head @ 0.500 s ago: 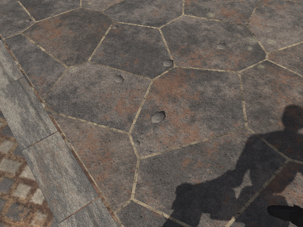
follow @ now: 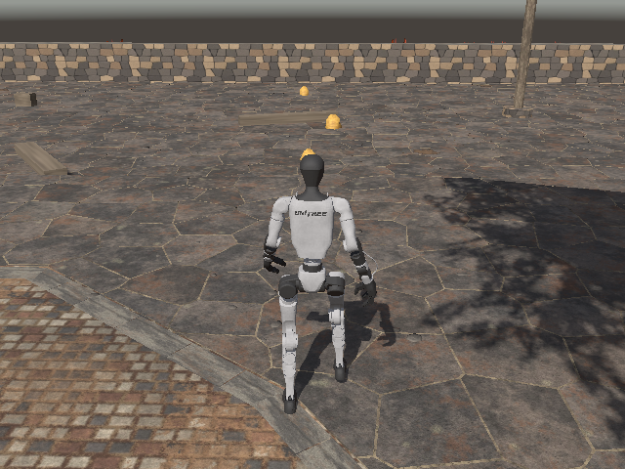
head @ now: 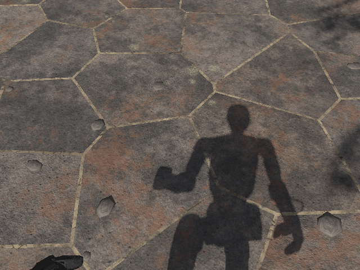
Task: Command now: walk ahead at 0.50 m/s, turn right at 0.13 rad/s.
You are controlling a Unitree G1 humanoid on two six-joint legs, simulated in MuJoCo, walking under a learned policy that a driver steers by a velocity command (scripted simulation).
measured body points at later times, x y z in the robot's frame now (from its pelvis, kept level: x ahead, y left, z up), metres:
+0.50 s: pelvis +0.26 -0.03 +0.00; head +0.28 -0.02 +0.45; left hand +0.24 +0.26 -0.13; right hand +0.48 -0.24 -0.11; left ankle +0.41 +0.15 -0.69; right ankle +0.18 -0.14 -0.74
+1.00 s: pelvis +0.52 +0.08 +0.00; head +0.55 +0.12 +0.45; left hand +0.61 +0.41 -0.08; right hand +0.71 -0.15 -0.10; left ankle +0.44 +0.13 -0.74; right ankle +0.77 +0.01 -0.69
